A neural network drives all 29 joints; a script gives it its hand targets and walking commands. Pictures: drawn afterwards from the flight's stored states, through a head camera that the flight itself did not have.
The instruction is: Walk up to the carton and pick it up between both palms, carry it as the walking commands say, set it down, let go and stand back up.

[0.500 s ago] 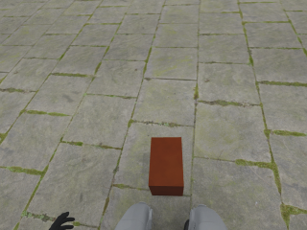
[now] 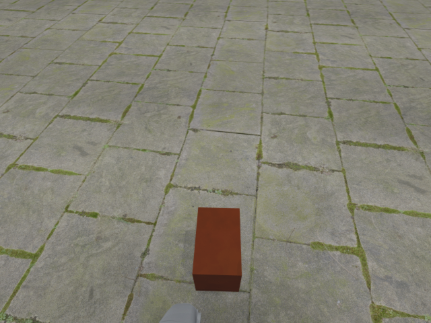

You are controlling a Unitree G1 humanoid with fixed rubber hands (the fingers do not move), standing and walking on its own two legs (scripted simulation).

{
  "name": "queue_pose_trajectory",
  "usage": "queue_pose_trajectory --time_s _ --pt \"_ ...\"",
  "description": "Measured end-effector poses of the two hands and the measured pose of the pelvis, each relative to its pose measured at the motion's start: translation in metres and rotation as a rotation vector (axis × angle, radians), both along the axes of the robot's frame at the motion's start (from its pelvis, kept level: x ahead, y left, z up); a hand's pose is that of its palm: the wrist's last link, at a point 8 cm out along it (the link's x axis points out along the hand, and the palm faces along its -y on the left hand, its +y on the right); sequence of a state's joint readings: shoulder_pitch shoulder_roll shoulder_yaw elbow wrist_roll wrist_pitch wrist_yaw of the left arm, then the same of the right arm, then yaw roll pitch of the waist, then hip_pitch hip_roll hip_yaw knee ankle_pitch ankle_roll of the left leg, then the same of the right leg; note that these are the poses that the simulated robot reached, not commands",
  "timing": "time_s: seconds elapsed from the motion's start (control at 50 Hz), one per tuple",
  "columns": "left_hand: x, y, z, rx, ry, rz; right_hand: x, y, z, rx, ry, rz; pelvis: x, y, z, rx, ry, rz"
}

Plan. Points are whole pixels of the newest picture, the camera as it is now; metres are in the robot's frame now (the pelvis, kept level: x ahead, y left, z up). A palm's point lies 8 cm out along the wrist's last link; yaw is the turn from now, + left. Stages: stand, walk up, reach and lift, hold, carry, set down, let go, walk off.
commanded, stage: walk up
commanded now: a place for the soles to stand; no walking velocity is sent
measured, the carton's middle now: (218, 248) +0.53 +0.03 -0.62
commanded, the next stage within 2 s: none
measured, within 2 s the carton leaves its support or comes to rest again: neither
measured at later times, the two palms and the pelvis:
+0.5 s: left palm (49, 311) +0.17 +0.35 -0.09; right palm out of the picture +0.16 -0.29 -0.10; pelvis +0.08 +0.03 +0.00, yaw +2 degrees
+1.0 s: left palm (43, 320) +0.16 +0.36 -0.09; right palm out of the picture +0.15 -0.27 -0.10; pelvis +0.05 +0.04 +0.00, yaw +2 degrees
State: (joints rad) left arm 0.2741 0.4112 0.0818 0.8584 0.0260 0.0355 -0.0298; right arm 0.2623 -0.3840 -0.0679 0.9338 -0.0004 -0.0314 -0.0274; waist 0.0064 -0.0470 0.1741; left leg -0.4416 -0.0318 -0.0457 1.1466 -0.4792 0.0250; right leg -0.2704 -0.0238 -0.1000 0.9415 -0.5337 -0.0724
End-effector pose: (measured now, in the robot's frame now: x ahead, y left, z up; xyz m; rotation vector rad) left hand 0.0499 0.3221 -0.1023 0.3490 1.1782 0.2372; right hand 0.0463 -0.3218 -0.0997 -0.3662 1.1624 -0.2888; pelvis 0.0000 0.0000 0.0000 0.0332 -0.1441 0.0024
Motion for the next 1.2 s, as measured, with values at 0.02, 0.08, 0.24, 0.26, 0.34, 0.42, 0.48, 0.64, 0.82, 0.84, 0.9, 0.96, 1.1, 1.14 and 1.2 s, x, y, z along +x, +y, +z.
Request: queue_pose_trajectory --time_s 0.02,0.08,0.24,0.26,0.34,0.42,0.48,0.64,0.82,0.84,0.9,0.96,1.1,1.14,1.2 --pt "0.001 0.0 0.002 0.003 0.0 0.003 0.004 0.001 -0.001 0.005 0.001 0.003 0.003 0.0 0.001 0.003 0.003 0.003" --pt "0.008 0.004 0.007 0.016 0.0 0.007 0.017 0.006 -0.004 0.018 0.016 0.014 0.014 0.004 0.002 0.008 0.02 0.012" --pt "0.036 0.031 0.005 0.03 0.038 0.019 0.064 0.034 -0.007 0.02 0.03 0.044 0.05 0.028 0.001 -0.012 0.075 0.025" --pt "0.042 0.034 0.005 0.027 0.035 0.022 0.07 0.038 -0.006 0.019 0.024 0.05 0.054 0.032 0.001 -0.013 0.076 0.028" --pt "0.073 0.039 0.01 0.03 -0.006 0.018 0.089 0.044 0.004 0.011 0.003 0.057 0.069 0.038 0.008 -0.021 0.087 0.028" --pt "0.105 0.037 0.012 0.032 -0.053 0.002 0.102 0.042 0.008 -0.003 -0.021 0.066 0.076 0.036 0.008 -0.017 0.099 0.027" --pt "0.119 0.031 0.013 0.037 -0.082 -0.006 0.108 0.036 0.004 0.002 -0.03 0.067 0.078 0.03 0.005 -0.008 0.097 0.026" --pt "0.126 0.014 0.016 0.013 -0.124 0.004 0.12 0.037 -0.003 0.028 -0.047 0.062 0.08 0.027 0.006 -0.004 0.081 0.03" --pt "0.119 0.027 0.015 0.014 -0.132 -0.003 0.111 0.044 -0.001 0.017 -0.051 0.058 0.07 0.035 0.004 -0.018 0.073 0.028" --pt "0.118 0.028 0.015 0.016 -0.135 -0.006 0.11 0.043 -0.001 0.015 -0.055 0.056 0.068 0.035 0.004 -0.019 0.07 0.026" --pt "0.114 0.028 0.016 0.013 -0.144 -0.009 0.111 0.043 0.0 0.013 -0.07 0.055 0.063 0.034 0.004 -0.019 0.06 0.025" --pt "0.109 0.031 0.015 0.005 -0.152 -0.008 0.108 0.046 0.002 0.01 -0.078 0.057 0.058 0.038 0.003 -0.022 0.051 0.027" --pt "0.101 0.035 0.012 -0.001 -0.149 -0.006 0.092 0.045 0.004 -0.005 -0.065 0.043 0.049 0.04 0.003 -0.029 0.038 0.024" --pt "0.101 0.032 0.012 -0.001 -0.151 -0.01 0.091 0.042 0.004 -0.005 -0.068 0.04 0.047 0.037 0.002 -0.028 0.035 0.021" --pt "0.099 0.026 0.012 -0.007 -0.152 -0.012 0.089 0.038 0.003 -0.001 -0.066 0.037 0.046 0.034 0.002 -0.024 0.034 0.021"
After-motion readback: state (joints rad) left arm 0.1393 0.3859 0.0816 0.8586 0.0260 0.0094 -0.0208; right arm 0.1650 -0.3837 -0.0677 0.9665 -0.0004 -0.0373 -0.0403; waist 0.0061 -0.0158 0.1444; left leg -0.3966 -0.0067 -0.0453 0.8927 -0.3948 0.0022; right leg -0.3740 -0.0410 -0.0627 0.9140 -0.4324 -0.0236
